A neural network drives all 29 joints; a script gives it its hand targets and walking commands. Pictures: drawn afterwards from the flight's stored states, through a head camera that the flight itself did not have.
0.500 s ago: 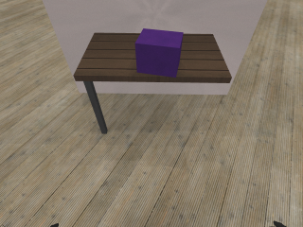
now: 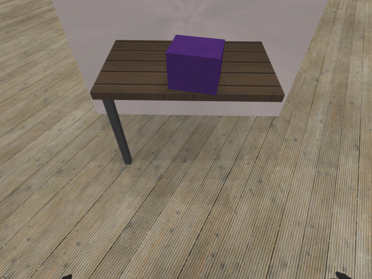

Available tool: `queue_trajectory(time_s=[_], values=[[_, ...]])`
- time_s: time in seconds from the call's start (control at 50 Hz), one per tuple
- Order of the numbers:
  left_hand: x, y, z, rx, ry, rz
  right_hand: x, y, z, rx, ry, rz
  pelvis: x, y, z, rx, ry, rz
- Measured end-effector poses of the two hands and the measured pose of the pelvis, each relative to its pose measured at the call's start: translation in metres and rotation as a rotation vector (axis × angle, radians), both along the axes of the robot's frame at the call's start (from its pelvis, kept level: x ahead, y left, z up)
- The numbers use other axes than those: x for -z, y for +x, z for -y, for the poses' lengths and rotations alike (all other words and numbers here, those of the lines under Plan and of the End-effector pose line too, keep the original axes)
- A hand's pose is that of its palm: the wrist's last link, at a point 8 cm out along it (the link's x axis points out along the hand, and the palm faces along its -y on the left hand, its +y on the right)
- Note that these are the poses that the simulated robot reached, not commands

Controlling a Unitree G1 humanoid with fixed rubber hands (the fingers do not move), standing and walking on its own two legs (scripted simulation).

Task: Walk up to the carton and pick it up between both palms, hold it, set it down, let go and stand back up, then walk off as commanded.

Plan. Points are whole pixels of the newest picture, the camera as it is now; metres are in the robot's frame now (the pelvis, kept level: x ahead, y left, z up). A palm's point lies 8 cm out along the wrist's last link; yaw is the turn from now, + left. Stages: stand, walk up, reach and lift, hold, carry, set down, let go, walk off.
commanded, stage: stand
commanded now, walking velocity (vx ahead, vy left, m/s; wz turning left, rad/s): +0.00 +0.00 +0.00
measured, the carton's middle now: (195, 64) +0.98 +0.02 -0.07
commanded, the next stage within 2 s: none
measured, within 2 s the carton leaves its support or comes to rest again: neither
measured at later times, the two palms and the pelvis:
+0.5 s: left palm out of the picture +0.07 +0.31 -0.10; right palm out of the picture +0.10 -0.33 -0.08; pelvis +0.00 +0.00 +0.00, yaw +0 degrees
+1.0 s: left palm out of the picture +0.07 +0.31 -0.10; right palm out of the picture +0.10 -0.33 -0.08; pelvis +0.00 +0.00 +0.00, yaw +0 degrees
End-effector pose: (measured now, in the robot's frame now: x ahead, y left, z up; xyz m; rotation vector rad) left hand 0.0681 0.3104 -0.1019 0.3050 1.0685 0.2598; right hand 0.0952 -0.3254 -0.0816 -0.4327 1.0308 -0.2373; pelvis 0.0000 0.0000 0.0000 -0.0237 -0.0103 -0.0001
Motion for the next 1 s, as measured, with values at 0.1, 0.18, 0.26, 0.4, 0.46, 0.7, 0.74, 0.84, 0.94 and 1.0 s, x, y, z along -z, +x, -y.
queue_trajectory(time_s=[0.1, 0.18, 0.26, 0.4, 0.46, 0.7, 0.74, 0.84, 0.94, 1.0], values=[[0.0, 0.0, 0.0, 0.0, 0.0, 0.0, 0.0, 0.0, 0.0, 0.0, 0.0, 0.0, 0.0, 0.0, 0.0, 0.0, 0.0, 0.0], [0.0, 0.0002, 0.0, 0.0, 0.0, 0.0, 0.0, 0.0, 0.0, 0.0, 0.0, 0.0, 0.0, 0.0001, 0.0, 0.0, 0.0, 0.0], [-0.0001, 0.0003, 0.0, 0.0, 0.0, 0.0, 0.0, 0.0001, 0.0, 0.0, 0.0, 0.0, 0.0, 0.0002, 0.0, 0.0, 0.0, 0.0], [-0.0001, 0.0005, 0.0001, 0.0, 0.0, -0.001, 0.0001, 0.0003, 0.0001, 0.0, 0.0, -0.001, -0.0001, 0.0004, 0.0001, 0.0, 0.0, -0.001], [-0.0001, 0.0006, 0.0001, 0.0, 0.0, -0.001, 0.0001, 0.0004, 0.0001, 0.0, 0.0, -0.001, -0.0001, 0.0006, 0.0001, 0.0, 0.0, -0.001], [-0.0001, 0.0006, 0.0, 0.0, 0.0, -0.001, 0.0001, 0.0002, 0.0001, 0.0, 0.0, -0.001, -0.0001, 0.0005, 0.0, 0.0, 0.0, -0.001], [-0.0001, 0.0006, 0.0, 0.0, 0.0, -0.001, 0.0001, 0.0002, 0.0001, 0.0, 0.0, -0.002, -0.0001, 0.0005, 0.0, 0.0, 0.0, -0.001], [-0.0001, 0.0006, 0.0001, 0.0, 0.0, -0.001, 0.0001, 0.0003, 0.0001, 0.0, 0.0, -0.002, -0.0001, 0.0005, 0.0001, 0.0, 0.0, -0.001], [-0.0001, 0.0007, 0.0, 0.0, 0.0, -0.001, 0.0001, 0.0002, 0.0001, 0.0, 0.0, -0.002, -0.0001, 0.0005, 0.0, 0.0, 0.0, -0.001], [-0.0001, 0.0007, 0.0, 0.0, 0.0, -0.001, 0.0001, 0.0002, 0.0, 0.0, 0.0, -0.002, -0.0001, 0.0005, 0.0, 0.0, 0.0, -0.001]])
